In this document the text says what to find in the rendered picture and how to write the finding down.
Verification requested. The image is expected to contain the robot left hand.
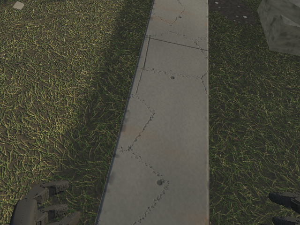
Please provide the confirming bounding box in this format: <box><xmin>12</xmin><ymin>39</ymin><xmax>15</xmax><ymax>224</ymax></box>
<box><xmin>9</xmin><ymin>180</ymin><xmax>81</xmax><ymax>225</ymax></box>

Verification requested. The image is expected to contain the robot right hand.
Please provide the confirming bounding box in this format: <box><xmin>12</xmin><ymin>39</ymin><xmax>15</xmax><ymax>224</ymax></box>
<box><xmin>261</xmin><ymin>192</ymin><xmax>300</xmax><ymax>225</ymax></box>

